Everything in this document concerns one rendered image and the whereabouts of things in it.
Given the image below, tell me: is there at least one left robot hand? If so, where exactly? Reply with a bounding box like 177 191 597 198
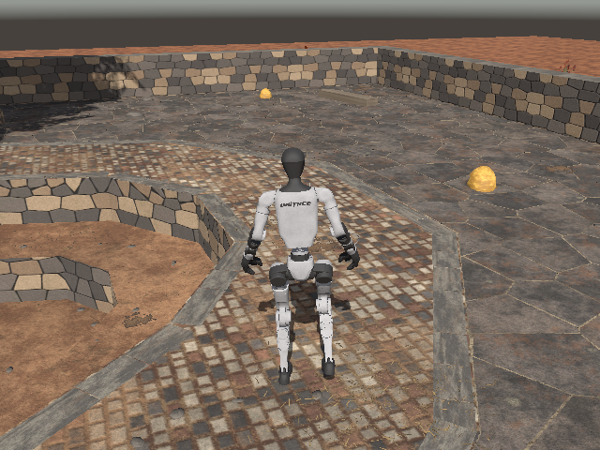
241 255 263 275

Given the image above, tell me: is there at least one right robot upper arm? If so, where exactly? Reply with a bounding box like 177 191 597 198
315 187 346 238

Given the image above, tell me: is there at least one right robot forearm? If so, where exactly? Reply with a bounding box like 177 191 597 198
337 222 356 255

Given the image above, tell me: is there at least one left robot forearm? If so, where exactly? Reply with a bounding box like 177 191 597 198
244 227 261 260

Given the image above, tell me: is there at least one right robot foot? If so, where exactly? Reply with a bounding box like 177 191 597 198
322 357 336 375

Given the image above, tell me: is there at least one right robot hand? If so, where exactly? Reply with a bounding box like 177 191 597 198
338 249 360 270

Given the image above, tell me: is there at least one robot foot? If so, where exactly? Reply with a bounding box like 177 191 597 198
322 357 336 375
278 361 293 385

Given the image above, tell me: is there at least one left robot foot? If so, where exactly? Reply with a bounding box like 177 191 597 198
278 361 293 385

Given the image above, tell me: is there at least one left robot upper arm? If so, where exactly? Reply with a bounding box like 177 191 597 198
251 189 276 242

